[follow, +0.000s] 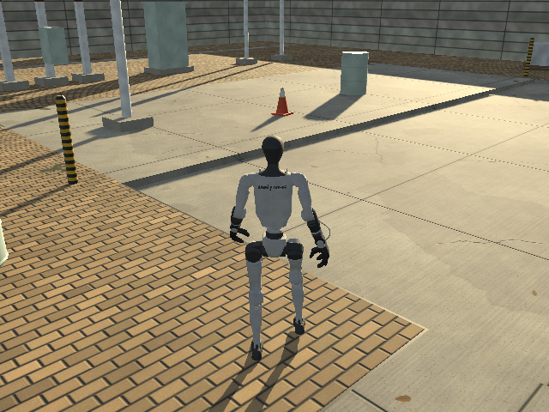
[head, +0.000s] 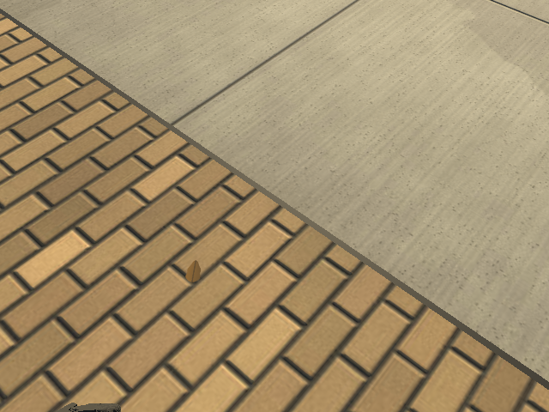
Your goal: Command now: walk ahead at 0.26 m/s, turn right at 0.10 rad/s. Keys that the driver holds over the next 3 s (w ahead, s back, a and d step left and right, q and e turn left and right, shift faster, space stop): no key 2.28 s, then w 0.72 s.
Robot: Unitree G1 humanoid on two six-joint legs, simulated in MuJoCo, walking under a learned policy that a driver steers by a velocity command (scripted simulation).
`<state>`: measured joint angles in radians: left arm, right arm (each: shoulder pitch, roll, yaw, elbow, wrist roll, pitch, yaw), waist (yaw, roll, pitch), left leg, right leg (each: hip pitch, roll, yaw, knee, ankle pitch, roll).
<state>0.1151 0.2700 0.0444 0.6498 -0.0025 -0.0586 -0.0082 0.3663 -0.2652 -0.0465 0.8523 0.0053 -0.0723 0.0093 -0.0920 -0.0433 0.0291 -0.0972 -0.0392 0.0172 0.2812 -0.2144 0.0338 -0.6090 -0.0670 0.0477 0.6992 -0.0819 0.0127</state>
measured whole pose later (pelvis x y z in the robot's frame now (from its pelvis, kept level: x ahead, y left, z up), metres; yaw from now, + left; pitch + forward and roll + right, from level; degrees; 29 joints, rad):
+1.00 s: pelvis +0.15 +0.00 -0.01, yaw +0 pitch -2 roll +0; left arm 0.14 0.23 0.05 1.03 0.00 0.02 0.04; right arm 0.22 -0.22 -0.02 1.02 0.00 -0.01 -0.03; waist 0.00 0.00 0.04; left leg -0.14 0.01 0.00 0.49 -0.32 -0.01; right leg -0.24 -0.01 0.02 0.50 -0.23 0.01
